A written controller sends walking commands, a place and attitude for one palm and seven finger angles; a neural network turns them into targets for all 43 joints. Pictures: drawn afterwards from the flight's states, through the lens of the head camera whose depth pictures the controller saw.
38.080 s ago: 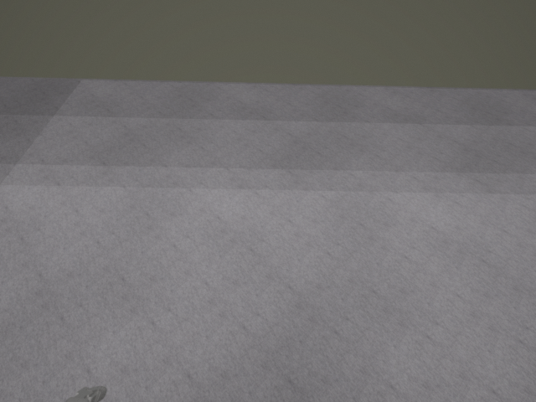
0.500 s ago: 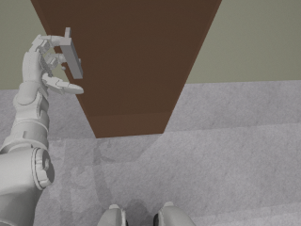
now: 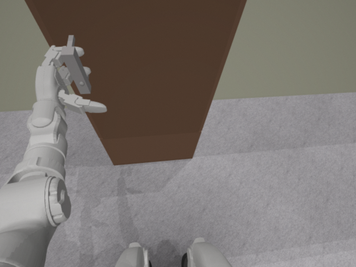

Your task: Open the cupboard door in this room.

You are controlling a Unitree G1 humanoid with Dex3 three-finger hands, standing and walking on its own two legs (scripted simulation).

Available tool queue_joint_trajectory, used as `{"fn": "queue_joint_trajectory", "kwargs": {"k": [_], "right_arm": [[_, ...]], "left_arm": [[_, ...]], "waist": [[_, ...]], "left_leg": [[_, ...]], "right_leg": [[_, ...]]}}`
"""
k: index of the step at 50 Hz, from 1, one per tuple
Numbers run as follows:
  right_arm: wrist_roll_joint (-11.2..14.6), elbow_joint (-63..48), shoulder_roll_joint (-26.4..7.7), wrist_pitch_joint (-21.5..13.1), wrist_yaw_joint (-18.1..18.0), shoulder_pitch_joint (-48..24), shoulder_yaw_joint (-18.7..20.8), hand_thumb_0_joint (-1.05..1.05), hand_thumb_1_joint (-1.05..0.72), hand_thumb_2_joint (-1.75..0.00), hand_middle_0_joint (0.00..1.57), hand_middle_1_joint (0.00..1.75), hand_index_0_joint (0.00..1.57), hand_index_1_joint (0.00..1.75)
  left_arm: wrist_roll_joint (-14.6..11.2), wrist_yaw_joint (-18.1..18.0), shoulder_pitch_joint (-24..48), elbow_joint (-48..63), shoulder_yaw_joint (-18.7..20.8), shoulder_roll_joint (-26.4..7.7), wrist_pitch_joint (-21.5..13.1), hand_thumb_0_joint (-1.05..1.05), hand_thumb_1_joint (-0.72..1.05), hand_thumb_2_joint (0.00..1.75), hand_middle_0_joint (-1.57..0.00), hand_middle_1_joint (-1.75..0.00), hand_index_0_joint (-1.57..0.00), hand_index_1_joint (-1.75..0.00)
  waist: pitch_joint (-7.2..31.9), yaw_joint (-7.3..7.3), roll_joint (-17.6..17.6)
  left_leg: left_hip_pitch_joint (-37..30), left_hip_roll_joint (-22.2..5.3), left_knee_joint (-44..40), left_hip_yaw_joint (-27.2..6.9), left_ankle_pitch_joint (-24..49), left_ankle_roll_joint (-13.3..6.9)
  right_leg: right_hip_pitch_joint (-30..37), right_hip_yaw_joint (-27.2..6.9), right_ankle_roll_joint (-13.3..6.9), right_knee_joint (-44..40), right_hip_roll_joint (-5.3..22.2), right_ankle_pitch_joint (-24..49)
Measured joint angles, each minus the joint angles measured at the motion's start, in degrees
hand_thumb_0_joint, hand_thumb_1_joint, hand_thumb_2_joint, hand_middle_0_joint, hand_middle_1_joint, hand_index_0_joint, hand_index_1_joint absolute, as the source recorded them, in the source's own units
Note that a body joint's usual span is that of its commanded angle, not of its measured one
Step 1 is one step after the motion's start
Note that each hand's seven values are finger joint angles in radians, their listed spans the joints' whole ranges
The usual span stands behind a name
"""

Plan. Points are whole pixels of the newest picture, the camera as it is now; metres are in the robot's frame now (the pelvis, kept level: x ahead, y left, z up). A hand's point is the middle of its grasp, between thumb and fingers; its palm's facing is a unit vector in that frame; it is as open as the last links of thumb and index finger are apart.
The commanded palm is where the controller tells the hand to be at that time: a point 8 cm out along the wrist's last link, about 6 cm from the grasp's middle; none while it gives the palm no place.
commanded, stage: slide the fingers in behind the handle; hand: left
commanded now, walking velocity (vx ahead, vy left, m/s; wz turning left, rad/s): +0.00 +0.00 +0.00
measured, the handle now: (78, 65) +0.56 +0.20 +0.07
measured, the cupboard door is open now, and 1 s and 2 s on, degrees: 0 0 24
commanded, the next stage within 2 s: close the thumb around the handle in 0.46 s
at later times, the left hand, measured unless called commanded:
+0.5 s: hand (87, 81) +0.51 +0.17 +0.08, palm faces +0.05 -1.00 -0.02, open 14.0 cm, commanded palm +0.49 +0.21 +0.07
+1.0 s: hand (88, 80) +0.52 +0.17 +0.07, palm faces +0.05 -1.00 -0.01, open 8.8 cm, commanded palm +0.49 +0.22 +0.07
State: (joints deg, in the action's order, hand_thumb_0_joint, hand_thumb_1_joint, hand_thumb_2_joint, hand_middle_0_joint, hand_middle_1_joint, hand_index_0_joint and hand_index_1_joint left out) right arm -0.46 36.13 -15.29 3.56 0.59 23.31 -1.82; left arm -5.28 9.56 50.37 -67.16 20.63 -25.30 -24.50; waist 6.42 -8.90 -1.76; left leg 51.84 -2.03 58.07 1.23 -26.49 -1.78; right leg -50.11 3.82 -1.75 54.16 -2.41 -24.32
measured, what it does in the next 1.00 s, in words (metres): stands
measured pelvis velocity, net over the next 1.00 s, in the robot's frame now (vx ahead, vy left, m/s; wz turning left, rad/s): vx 0.01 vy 0.00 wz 0.00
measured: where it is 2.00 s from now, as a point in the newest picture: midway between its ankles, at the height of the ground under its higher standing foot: outside the picture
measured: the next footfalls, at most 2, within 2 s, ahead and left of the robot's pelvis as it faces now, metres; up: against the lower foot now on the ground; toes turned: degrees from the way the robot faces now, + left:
none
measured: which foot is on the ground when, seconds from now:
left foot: down 0.00-1.00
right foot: down 0.00-1.00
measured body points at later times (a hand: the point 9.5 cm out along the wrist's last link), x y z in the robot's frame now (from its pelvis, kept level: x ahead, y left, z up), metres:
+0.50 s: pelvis +0.00 +0.00 +0.00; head +0.12 +0.01 +0.43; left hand +0.50 +0.22 +0.08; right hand +0.00 -0.26 -0.12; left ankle +0.01 +0.10 -0.67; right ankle +0.01 -0.10 -0.67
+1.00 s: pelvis +0.01 +0.00 +0.00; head +0.13 +0.02 +0.43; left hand +0.51 +0.22 +0.08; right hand +0.01 -0.26 -0.12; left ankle +0.01 +0.10 -0.67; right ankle +0.01 -0.10 -0.67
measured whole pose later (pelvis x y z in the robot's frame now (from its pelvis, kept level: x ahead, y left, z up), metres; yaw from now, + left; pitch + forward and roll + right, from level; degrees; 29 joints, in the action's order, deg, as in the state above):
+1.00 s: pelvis +0.01 +0.00 +0.00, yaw +0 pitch +22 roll -3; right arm -0.9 36.1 -15.1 3.7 1.1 23.1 -1.7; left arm -4.5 7.6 51.3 -67.5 20.1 -24.0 -24.5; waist 7.0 -9.1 -2.1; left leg 52.4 -1.8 58.1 1.5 -27.3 -2.1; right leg -50.8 3.3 -1.4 54.3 -2.3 -25.1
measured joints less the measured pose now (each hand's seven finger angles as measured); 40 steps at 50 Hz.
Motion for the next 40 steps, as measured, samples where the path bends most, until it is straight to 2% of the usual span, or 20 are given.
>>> {"fn": "queue_joint_trajectory", "kwargs": {"k": [14,31,35,40], "right_arm": [[-0.22,0.32,-0.42,-0.81,0.09,-0.15,0.12,0.01,-0.9,-0.9,0.21,0.29,0.21,0.3],[-0.44,-0.04,0.06,-0.73,0.11,-0.35,-0.26,0.01,-0.9,-0.9,0.21,0.29,0.21,0.3],[-0.56,-0.15,0.12,-0.65,0.23,-0.13,0.0,0.01,-0.9,-0.9,0.21,0.29,0.21,0.3],[-0.54,-0.05,0.13,-0.26,0.5,0.14,0.19,0.01,-0.9,-0.9,0.21,0.29,0.21,0.3]], "left_arm": [[0.47,-1.34,2.04,-1.81,-0.65,-0.07,-0.35,-0.01,-0.5,0.3,-0.3,-1.2,-0.28,-1.2],[0.98,-1.31,2.79,-1.95,-0.21,-0.18,0.46,-0.01,-0.49,0.3,-0.3,-1.2,-0.29,-1.2],[0.76,-1.28,1.99,-0.73,-0.06,0.32,0.0,-0.01,-0.42,0.33,-0.31,-1.21,-0.3,-1.21],[0.62,-1.95,1.25,-0.02,-0.56,1.01,0.09,-0.01,-0.24,0.41,-0.32,-1.23,-0.31,-1.23]], "waist": [[0.05,-0.34,-0.07],[0.18,-0.67,-0.25],[0.37,-0.6,-0.27],[0.5,-0.3,-0.39]], "left_leg": [[1.38,0.13,0.66,-0.29,0.17,0.2],[2.06,0.13,0.99,-0.16,-0.38,-0.01],[1.84,0.1,0.78,0.09,-0.53,-0.07],[1.27,0.18,0.45,0.19,-0.67,-0.18]], "right_leg": [[-1.41,0.28,-0.26,0.96,0.14,-0.12],[-2.05,0.09,-0.01,1.07,0.1,-0.48],[-1.92,-0.18,0.1,0.86,0.05,-0.52],[-1.35,-0.32,0.25,0.5,0.1,-0.63]]}}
